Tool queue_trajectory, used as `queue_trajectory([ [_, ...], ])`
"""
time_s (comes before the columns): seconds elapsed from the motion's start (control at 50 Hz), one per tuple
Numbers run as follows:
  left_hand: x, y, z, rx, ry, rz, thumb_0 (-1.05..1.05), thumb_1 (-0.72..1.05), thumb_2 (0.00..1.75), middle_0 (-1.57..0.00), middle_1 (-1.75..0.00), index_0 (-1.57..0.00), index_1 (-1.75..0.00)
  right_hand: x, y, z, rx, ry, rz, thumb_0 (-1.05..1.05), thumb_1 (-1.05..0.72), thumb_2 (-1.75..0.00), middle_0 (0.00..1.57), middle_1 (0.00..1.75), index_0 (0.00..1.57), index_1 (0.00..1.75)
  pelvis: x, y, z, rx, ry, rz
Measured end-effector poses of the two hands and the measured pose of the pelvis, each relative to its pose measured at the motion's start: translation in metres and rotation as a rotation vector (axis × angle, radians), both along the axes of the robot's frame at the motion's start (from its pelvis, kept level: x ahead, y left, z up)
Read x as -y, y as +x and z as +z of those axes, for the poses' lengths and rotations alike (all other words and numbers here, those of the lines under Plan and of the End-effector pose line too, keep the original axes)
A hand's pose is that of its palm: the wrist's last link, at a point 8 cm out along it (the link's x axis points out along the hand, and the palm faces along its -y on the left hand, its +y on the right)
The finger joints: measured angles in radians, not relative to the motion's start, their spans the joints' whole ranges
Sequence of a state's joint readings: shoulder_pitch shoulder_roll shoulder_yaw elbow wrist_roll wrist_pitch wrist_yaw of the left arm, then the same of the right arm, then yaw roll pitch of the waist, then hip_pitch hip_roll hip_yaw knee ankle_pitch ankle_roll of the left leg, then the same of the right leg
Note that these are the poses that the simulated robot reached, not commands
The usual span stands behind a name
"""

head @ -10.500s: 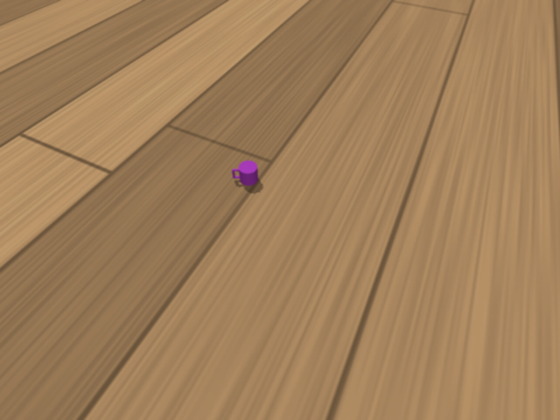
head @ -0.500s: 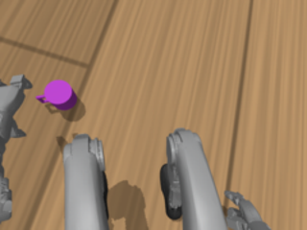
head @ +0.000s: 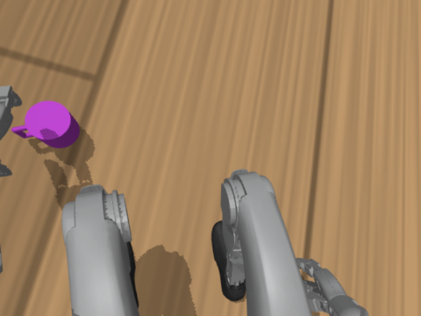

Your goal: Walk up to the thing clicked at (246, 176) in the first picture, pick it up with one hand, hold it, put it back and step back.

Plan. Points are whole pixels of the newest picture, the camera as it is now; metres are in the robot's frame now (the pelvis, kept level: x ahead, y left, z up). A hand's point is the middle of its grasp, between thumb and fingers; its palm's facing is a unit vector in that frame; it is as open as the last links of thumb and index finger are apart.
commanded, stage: rise first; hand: left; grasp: from above
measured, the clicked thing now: (46, 127) +0.49 +0.32 -0.29
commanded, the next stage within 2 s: approach in 0.46 s
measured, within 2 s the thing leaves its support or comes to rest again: neither
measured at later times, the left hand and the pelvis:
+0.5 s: hand (8, 136) +0.43 +0.34 -0.18, palm faces -0.46 -0.09 -0.89, open 14.1 cm; pelvis +0.01 +0.00 -0.01, yaw -1 degrees
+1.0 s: hand (49, 95) +0.51 +0.27 -0.17, palm faces -0.36 -0.04 -0.93, open 13.9 cm; pelvis +0.01 +0.00 -0.01, yaw -2 degrees
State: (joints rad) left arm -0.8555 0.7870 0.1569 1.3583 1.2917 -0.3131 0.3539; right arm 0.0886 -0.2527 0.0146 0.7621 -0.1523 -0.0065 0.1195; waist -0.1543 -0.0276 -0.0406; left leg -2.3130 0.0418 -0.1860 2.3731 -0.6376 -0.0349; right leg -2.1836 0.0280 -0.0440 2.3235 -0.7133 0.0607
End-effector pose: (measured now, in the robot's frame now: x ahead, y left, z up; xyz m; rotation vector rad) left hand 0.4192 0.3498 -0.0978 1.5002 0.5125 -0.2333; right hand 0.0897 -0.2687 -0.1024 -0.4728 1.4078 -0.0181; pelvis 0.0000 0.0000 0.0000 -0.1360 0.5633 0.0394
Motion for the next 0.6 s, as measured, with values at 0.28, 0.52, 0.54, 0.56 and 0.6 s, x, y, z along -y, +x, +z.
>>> queue_trajectory([
  [0.28, 0.004, 0.013, -0.017, -0.001, -0.004, 0.009, 0.00, -0.53, 0.99, -0.07, -1.04, -0.08, -1.03, 0.000, -0.007, 0.000, -0.036, -0.016, -0.015, 0.01, -0.91, -0.90, 0.20, 0.30, 0.20, 0.30, -0.003, 0.006, -0.005, -0.012, -0.011, -0.008],
  [0.52, 0.005, 0.017, -0.024, -0.002, -0.011, 0.005, 0.00, -0.53, 1.00, -0.07, -1.04, -0.08, -1.03, 0.000, -0.011, -0.001, -0.047, -0.021, -0.012, 0.00, -0.91, -0.90, 0.20, 0.30, 0.20, 0.30, -0.004, 0.007, -0.009, -0.011, -0.017, -0.010],
  [0.54, 0.005, 0.018, -0.024, -0.001, -0.011, 0.005, 0.00, -0.53, 1.00, -0.07, -1.04, -0.08, -1.03, -0.001, -0.011, -0.001, -0.047, -0.021, -0.010, 0.00, -0.91, -0.90, 0.20, 0.30, 0.20, 0.30, -0.004, 0.006, -0.009, -0.010, -0.018, -0.010],
  [0.56, 0.005, 0.018, -0.025, 0.001, -0.011, 0.004, 0.00, -0.53, 1.00, -0.07, -1.04, -0.08, -1.04, -0.001, -0.011, -0.001, -0.047, -0.020, -0.009, 0.00, -0.91, -0.90, 0.20, 0.30, 0.20, 0.30, -0.004, 0.006, -0.010, -0.010, -0.018, -0.011],
  [0.6, 0.005, 0.019, -0.026, 0.003, -0.010, 0.004, 0.00, -0.54, 1.00, -0.07, -1.04, -0.08, -1.04, -0.001, -0.011, -0.002, -0.045, -0.021, -0.007, 0.00, -0.91, -0.90, 0.20, 0.30, 0.20, 0.30, -0.004, 0.006, -0.011, -0.008, -0.019, -0.012],
])
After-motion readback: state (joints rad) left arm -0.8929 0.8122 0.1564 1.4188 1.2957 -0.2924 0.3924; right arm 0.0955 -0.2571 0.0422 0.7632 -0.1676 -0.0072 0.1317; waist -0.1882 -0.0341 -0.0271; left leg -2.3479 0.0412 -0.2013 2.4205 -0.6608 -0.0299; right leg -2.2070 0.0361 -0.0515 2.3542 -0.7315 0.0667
